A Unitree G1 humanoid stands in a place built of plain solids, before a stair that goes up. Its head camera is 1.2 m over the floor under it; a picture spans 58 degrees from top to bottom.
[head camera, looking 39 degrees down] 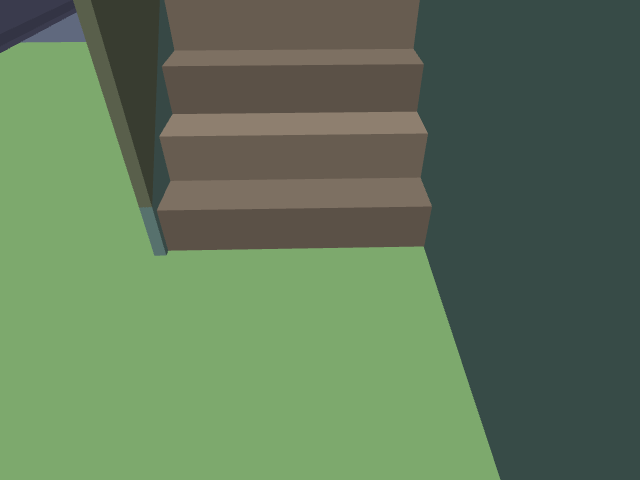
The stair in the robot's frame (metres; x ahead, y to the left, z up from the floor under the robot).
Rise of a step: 0.21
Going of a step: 0.23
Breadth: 1.10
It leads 1 degrees to the left of straight ahead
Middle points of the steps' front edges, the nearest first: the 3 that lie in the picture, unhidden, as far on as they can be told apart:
1.42 0.10 0.21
1.65 0.11 0.42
1.87 0.11 0.63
